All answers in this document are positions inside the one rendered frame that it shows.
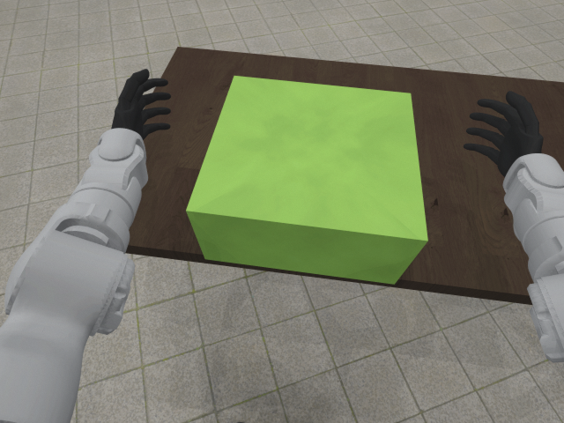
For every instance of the robot left upper arm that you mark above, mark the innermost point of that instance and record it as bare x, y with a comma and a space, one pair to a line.
73, 289

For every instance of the table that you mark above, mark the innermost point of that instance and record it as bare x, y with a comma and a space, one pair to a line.
472, 249

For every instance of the carton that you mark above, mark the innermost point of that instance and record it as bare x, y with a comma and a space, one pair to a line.
321, 179

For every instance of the robot left forearm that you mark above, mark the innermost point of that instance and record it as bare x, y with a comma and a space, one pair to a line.
102, 207

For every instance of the robot right upper arm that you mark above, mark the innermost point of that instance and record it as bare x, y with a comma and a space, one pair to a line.
547, 313

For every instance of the left robot hand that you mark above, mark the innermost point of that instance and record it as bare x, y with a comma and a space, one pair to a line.
130, 113

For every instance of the right robot hand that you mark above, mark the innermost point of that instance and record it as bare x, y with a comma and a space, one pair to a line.
520, 133

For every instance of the robot right forearm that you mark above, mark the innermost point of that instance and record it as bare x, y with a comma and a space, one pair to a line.
534, 187

